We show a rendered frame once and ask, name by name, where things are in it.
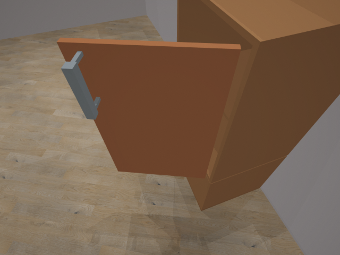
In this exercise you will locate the cupboard door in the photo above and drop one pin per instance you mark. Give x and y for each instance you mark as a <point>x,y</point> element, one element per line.
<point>161,102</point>

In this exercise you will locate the handle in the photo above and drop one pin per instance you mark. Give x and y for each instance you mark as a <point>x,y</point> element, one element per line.
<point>78,85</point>

